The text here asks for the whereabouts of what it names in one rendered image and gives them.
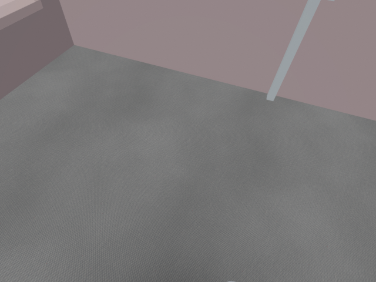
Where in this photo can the panel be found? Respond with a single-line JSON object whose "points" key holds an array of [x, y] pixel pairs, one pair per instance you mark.
{"points": [[297, 37]]}

